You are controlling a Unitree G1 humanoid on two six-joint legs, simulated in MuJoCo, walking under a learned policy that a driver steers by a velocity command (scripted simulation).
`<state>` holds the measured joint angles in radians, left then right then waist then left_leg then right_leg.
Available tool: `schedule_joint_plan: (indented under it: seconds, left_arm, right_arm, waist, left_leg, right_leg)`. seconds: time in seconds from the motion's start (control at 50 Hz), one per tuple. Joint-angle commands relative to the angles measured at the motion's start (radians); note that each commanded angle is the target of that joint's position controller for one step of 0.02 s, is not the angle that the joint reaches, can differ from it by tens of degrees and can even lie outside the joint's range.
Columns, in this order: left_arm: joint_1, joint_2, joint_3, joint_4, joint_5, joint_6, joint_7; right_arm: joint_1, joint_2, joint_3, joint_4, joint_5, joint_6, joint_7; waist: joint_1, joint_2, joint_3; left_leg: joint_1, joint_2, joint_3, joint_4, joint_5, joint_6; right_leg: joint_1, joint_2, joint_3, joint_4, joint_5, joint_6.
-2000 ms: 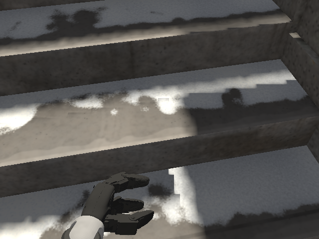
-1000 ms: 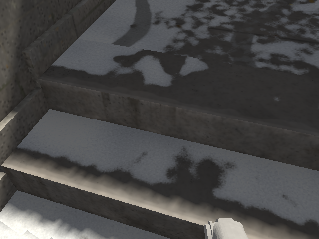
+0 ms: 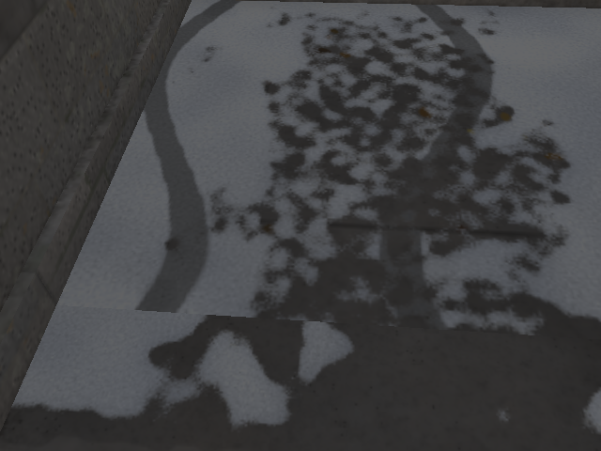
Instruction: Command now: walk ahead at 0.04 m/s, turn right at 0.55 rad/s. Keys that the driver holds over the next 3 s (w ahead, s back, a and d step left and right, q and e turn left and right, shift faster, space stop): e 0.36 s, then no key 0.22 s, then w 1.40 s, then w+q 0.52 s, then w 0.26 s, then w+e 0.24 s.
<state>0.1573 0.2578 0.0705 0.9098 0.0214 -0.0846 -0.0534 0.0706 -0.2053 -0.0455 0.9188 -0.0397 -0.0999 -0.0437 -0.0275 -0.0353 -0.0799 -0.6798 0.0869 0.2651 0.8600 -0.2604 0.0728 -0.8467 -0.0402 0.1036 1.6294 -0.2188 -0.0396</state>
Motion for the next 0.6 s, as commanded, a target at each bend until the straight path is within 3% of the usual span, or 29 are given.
schedule_joint_plan:
  seconds: [0.02, 0.04, 0.06, 0.1, 0.12, 0.14, 0.18, 0.22, 0.24, 0.26, 0.28, 0.3, 0.32, 0.34, 0.36, 0.38, 0.4, 0.44, 0.48, 0.52, 0.56, 0.6]
  left_arm:
    - [0.073, -0.011, -0.028, -0.026, 0.006, -0.012, -0.026]
    - [0.045, 0.03, -0.023, -0.037, 0.01, -0.016, -0.027]
    - [-0.028, 0.034, -0.028, -0.084, 0.001, -0.011, -0.035]
    - [-0.079, 0.052, -0.029, -0.122, 0.021, -0.009, -0.033]
    - [-0.085, 0.056, -0.027, -0.122, 0.019, -0.015, -0.031]
    - [-0.062, 0.061, -0.016, -0.12, 0.013, -0.024, -0.042]
    - [-0.045, 0.07, -0.007, -0.124, 0.006, -0.031, -0.041]
    - [0.008, 0.095, 0.015, -0.113, -0.001, -0.04, -0.036]
    - [0.034, 0.13, 0.039, -0.092, 0.002, -0.052, -0.03]
    - [0.025, 0.227, 0.068, -0.11, -0.008, -0.064, 0.004]
    - [0.086, 0.268, 0.084, -0.107, -0.041, -0.071, 0.031]
    - [0.067, 0.246, 0.083, -0.101, -0.015, -0.085, 0.048]
    - [-0.025, 0.231, 0.08, -0.121, 0.001, -0.088, 0.055]
    - [-0.09, 0.191, 0.066, -0.162, -0.004, -0.079, 0.057]
    - [-0.116, 0.152, 0.05, -0.184, -0.01, -0.068, 0.06]
    - [-0.137, 0.126, 0.038, -0.208, -0.007, -0.053, 0.064]
    - [-0.097, 0.099, 0.028, -0.214, 0.01, -0.031, 0.07]
    - [-0.074, 0.08, 0.018, -0.253, 0.014, -0.016, 0.068]
    - [-0.055, 0.075, 0.006, -0.288, 0.004, -0.019, 0.067]
    - [-0.033, 0.073, -0.006, -0.31, -0.004, -0.024, 0.067]
    - [-0.025, 0.076, -0.017, -0.323, -0.007, -0.026, 0.073]
    - [-0.111, 0.061, -0.038, -0.344, -0.029, -0.036, 0.057]
  right_arm:
    - [-0.165, -0.028, -0.003, -0.1, -0.013, -0.034, -0.011]
    - [-0.173, -0.052, -0.01, -0.115, -0.011, -0.034, -0.01]
    - [-0.16, -0.092, -0.024, -0.107, -0.004, -0.032, 0.005]
    - [-0.134, -0.136, -0.039, -0.105, 0.01, -0.049, 0.009]
    - [-0.117, -0.149, -0.045, -0.104, 0.009, -0.053, 0.011]
    - [-0.144, -0.162, -0.049, -0.126, 0.016, -0.081, 0.013]
    - [-0.174, -0.174, -0.05, -0.142, 0.012, -0.09, 0.011]
    - [-0.214, -0.165, -0.043, -0.148, 0.033, -0.07, 0.011]
    - [-0.149, -0.116, -0.032, -0.13, 0.045, -0.056, 0.012]
    - [-0.087, -0.046, -0.016, -0.166, 0.042, -0.056, 0.004]
    - [-0.219, -0.081, -0.015, -0.239, 0.026, -0.062, -0.003]
    - [-0.247, -0.059, -0.004, -0.247, 0.017, -0.054, -0.002]
    - [-0.215, -0.079, -0.008, -0.24, 0.024, -0.04, 0.003]
    - [-0.181, -0.14, -0.028, -0.223, 0.029, -0.033, -0.004]
    - [-0.179, -0.161, -0.032, -0.228, 0.024, -0.035, -0.008]
    - [-0.16, -0.164, -0.033, -0.234, 0.021, -0.036, -0.006]
    - [-0.143, -0.156, -0.03, -0.245, 0.024, -0.034, -0.005]
    - [-0.097, -0.148, -0.025, -0.247, 0.008, -0.023, -0.001]
    - [-0.053, -0.155, -0.026, -0.252, -0.001, -0.017, -0.003]
    - [-0.029, -0.143, -0.018, -0.258, 0.001, -0.008, 0.002]
    - [-0.016, -0.104, -0.003, -0.277, 0.002, 0.003, 0.022]
    - [0.071, -0.069, 0.009, -0.259, -0.005, 0.011, 0.077]
  waist:
    - [0.088, 0.011, -0.104]
    - [0.085, 0.027, -0.104]
    - [0.083, 0.029, -0.074]
    - [0.06, 0.048, -0.071]
    - [0.046, 0.065, -0.063]
    - [0.06, 0.14, -0.021]
    - [0.072, 0.074, -0.015]
    - [0.098, 0.025, 0.003]
    - [0.079, -0.02, 0.005]
    - [0.04, -0.211, -0.007]
    - [0.125, -0.274, 0.013]
    - [0.128, -0.208, 0.011]
    - [0.082, -0.147, 0.007]
    - [0.06, -0.074, -0.028]
    - [0.049, -0.031, -0.032]
    - [0.026, 0.009, -0.038]
    - [0.034, 0.043, -0.051]
    - [0.036, 0.009, -0.047]
    - [0.039, -0.014, -0.053]
    - [0.047, -0.017, -0.056]
    - [0.045, -0.011, -0.05]
    - [0.005, -0.022, -0.041]
  left_leg:
    - [0.067, 0.182, -0.247, -0.487, -0.067, 0.114]
    - [0.09, 0.188, -0.227, -0.503, -0.062, 0.12]
    - [0.174, 0.209, -0.169, -0.593, -0.054, 0.127]
    - [0.281, 0.209, -0.142, -0.603, -0.073, 0.093]
    - [0.312, 0.204, -0.135, -0.595, -0.091, 0.093]
    - [0.288, 0.231, -0.118, -0.614, -0.052, 0.072]
    - [0.342, 0.261, -0.116, -0.588, -0.072, 0.082]
    - [0.375, 0.228, -0.078, -0.486, -0.127, 0.087]
    - [0.386, 0.175, -0.047, -0.374, -0.154, 0.058]
    - [0.247, 0.074, 0.014, -0.201, -0.15, -0.038]
    - [0.007, -0.021, -0.096, -0.04, -0.225, -0.093]
    - [-0.09, -0.02, -0.227, 0.116, -0.202, -0.109]
    - [-0.148, -0.03, -0.291, 0.254, -0.175, -0.121]
    - [-0.132, -0.045, -0.364, 0.364, -0.166, -0.135]
    - [-0.131, -0.048, -0.389, 0.44, -0.152, -0.135]
    - [-0.114, -0.045, -0.399, 0.479, -0.117, -0.136]
    - [-0.12, -0.05, -0.426, 0.466, -0.048, -0.147]
    - [-0.146, -0.068, -0.421, 0.477, -0.018, -0.168]
    - [-0.136, -0.074, -0.414, 0.49, -0.018, -0.191]
    - [-0.117, -0.067, -0.39, 0.418, -0.029, -0.206]
    - [-0.074, -0.045, -0.362, 0.245, -0.058, -0.217]
    - [0.201, -0.041, -0.273, 0.013, -0.163, -0.208]
  right_leg:
    - [0.113, -0.036, 0.014, -0.061, 0.051, 0.027]
    - [0.113, -0.03, 0.02, -0.053, 0.056, 0.037]
    - [0.115, -0.047, -0.046, -0.252, -0.128, 0.055]
    - [0.187, -0.073, -0.047, -0.528, -0.168, 0.065]
    - [0.23, -0.061, -0.058, -0.639, -0.187, 0.074]
    - [0.323, -0.058, -0.07, -0.587, -0.158, 0.058]
    - [0.37, -0.06, -0.052, -0.711, -0.116, 0.032]
    - [0.479, -0.018, -0.103, -0.998, -0.021, -0.019]
    - [0.544, 0.019, -0.105, -1.16, 0.019, -0.055]
    - [0.637, -0.112, 0.172, -1.245, 0.1, -0.209]
    - [0.693, -0.17, 0.444, -1.34, -0.153, -0.303]
    - [0.732, -0.163, 0.45, -1.346, -0.269, -0.275]
    - [0.727, -0.169, 0.416, -1.332, -0.203, -0.253]
    - [0.71, -0.17, 0.399, -1.319, -0.092, -0.247]
    - [0.675, -0.173, 0.376, -1.299, -0.002, -0.246]
    - [0.629, -0.171, 0.354, -1.289, 0.035, -0.246]
    - [0.617, -0.172, 0.37, -1.281, -0.021, -0.257]
    - [0.623, -0.164, 0.354, -1.264, -0.016, -0.267]
    - [0.601, -0.154, 0.349, -1.243, 0.006, -0.27]
    - [0.594, -0.14, 0.32, -1.231, 0.016, -0.249]
    - [0.593, -0.124, 0.312, -1.236, -0.026, -0.217]
    - [0.416, -0.061, 0.195, -1.21, -0.093, -0.141]
